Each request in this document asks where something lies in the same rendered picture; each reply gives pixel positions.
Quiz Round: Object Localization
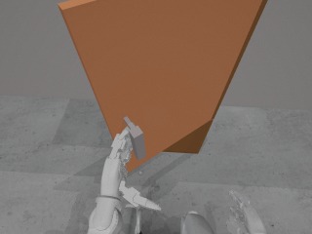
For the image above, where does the cupboard door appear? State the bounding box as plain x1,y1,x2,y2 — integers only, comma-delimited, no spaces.
58,0,262,173

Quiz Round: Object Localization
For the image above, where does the robot left forearm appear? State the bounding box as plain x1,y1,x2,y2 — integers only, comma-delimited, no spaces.
87,195,123,234

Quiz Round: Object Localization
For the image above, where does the robot left hand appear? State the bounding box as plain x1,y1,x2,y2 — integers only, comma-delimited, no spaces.
100,123,162,212

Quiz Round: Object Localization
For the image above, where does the robot left thigh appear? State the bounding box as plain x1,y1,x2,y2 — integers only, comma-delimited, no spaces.
117,207,141,234

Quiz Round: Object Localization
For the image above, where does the robot right hand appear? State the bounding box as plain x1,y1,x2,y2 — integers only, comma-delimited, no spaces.
226,189,267,234

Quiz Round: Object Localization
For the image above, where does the robot thigh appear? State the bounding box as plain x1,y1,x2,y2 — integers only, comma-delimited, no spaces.
117,207,141,234
180,214,214,234

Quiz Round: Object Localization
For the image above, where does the handle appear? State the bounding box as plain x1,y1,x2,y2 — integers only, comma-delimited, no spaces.
123,116,146,160

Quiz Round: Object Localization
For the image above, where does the robot right thigh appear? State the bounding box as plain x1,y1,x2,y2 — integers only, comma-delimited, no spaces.
180,214,214,234

